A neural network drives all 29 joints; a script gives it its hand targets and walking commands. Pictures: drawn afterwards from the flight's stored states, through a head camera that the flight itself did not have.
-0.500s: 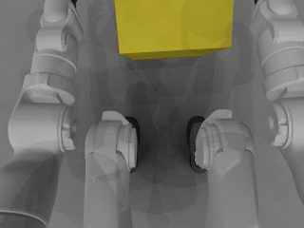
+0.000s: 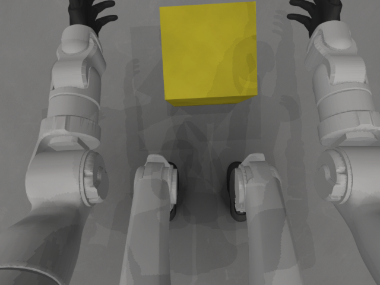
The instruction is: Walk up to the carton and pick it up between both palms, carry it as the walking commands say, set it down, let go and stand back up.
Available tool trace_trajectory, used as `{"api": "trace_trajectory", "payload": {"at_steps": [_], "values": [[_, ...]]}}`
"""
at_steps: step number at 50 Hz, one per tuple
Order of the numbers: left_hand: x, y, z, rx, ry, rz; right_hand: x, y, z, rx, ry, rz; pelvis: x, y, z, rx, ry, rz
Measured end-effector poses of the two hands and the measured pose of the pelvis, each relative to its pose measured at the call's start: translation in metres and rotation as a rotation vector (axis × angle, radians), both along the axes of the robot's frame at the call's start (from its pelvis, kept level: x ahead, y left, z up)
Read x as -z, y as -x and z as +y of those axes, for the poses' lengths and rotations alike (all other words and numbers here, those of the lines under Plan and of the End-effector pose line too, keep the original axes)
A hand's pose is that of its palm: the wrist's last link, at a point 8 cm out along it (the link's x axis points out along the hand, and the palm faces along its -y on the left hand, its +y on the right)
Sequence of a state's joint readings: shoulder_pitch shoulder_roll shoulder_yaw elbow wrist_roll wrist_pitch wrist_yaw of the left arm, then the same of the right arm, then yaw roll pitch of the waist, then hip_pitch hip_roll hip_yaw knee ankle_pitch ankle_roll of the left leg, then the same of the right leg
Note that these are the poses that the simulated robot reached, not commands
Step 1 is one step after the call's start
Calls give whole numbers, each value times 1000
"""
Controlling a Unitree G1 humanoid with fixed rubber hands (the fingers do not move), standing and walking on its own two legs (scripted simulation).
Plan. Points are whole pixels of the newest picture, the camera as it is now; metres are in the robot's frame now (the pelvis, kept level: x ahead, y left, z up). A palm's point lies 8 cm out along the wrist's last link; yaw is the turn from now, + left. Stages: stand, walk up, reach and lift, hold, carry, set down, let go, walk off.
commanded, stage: set down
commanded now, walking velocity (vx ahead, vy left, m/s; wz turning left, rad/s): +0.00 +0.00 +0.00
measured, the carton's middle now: (206, 65) +0.53 -0.01 -0.36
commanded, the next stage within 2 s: let go in 0.60 s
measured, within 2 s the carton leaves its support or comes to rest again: neither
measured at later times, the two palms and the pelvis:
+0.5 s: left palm out of the picture +0.53 +0.21 +0.06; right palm out of the picture +0.53 -0.19 +0.05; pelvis +0.03 +0.00 +0.15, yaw +0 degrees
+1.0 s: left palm out of the picture +0.45 +0.22 +0.11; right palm out of the picture +0.45 -0.21 +0.11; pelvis +0.07 +0.00 +0.22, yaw +1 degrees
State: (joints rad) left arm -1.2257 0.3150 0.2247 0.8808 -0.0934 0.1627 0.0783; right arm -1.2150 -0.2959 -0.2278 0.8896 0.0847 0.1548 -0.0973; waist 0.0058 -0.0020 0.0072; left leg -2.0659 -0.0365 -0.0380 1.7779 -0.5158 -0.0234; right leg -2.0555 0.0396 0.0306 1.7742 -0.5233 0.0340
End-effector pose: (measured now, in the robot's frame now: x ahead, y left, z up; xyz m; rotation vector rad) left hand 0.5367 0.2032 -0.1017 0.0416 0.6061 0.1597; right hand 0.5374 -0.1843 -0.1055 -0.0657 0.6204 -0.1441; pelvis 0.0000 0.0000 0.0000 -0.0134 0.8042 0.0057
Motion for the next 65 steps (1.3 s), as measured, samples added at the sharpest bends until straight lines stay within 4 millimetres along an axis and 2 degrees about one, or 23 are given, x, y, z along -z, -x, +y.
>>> {"api": "trace_trajectory", "payload": {"at_steps": [18, 27, 32, 38, 43, 46, 53, 58, 65], "values": [[-118, 2, 5, 18, 1, 2, -119, 2, -5, -17, -10, -5, -106, -21, 0, -1, -6, 13], [-168, 5, 4, 30, 5, -2, -168, 5, -3, -29, -8, -3, -157, -29, 1, -2, -6, -16], [-183, 6, 2, 35, 2, 14, -183, 6, -2, -39, -4, 12, -175, -34, 1, -3, -7, -27], [-181, 13, 1, 52, -26, 50, -183, 13, -3, -47, 13, 41, -185, -40, 1, -2, -6, -32], [-179, 36, 5, 75, -71, 90, -183, 35, -11, -62, 58, 74, -195, -49, 1, -2, -6, -49], [-187, 58, 10, 88, -93, 112, -191, 56, -17, -79, 82, 97, -204, -56, 1, -3, -6, -76], [-228, 113, 20, 97, -97, 149, -232, 108, -27, -111, 82, 134, -232, -76, -1, -7, -10, -199], [-258, 144, 25, 95, -90, 152, -263, 138, -35, -107, 71, 134, -251, -88, -2, -8, -14, -312], [-289, 191, 24, 101, -89, 155, -293, 188, -42, -108, 76, 146, -272, -99, -4, -4, -16, -478]]}}
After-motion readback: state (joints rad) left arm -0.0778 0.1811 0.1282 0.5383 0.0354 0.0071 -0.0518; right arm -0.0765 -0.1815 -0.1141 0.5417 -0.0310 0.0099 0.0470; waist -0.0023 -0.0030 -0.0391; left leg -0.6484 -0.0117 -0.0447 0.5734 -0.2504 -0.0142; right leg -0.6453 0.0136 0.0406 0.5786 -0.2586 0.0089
